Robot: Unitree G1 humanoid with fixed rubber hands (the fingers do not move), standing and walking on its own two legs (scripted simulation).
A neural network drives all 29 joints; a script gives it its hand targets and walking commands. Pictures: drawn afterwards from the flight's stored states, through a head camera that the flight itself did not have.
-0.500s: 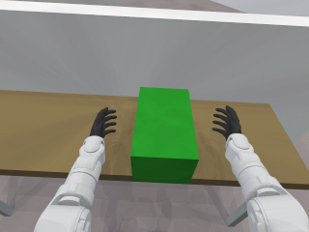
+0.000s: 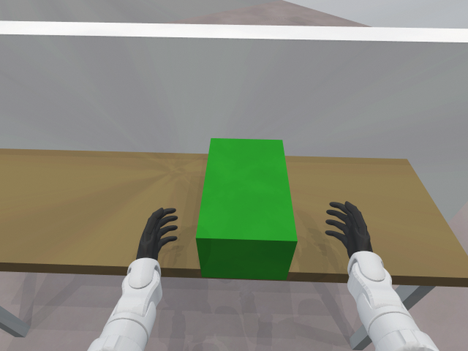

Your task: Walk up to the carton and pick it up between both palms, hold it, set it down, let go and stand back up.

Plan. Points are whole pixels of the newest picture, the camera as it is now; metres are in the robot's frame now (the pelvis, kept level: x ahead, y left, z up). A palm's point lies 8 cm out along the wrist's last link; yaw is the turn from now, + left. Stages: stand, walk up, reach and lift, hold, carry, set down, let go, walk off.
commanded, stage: set down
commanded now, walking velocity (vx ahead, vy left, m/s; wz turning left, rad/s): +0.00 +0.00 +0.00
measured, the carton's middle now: (245, 203) +0.46 -0.01 -0.03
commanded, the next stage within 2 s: let go in 1.66 s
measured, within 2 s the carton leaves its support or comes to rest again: neither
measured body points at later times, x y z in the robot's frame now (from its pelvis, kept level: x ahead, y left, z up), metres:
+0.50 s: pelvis +0.02 +0.01 +0.00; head +0.01 +0.02 +0.45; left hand +0.25 +0.18 -0.03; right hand +0.25 -0.22 -0.02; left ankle +0.01 +0.13 -0.75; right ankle +0.01 -0.10 -0.75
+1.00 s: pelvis +0.04 +0.00 +0.00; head +0.02 +0.01 +0.45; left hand +0.23 +0.21 -0.06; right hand +0.22 -0.21 -0.05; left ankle +0.01 +0.13 -0.75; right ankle +0.01 -0.10 -0.75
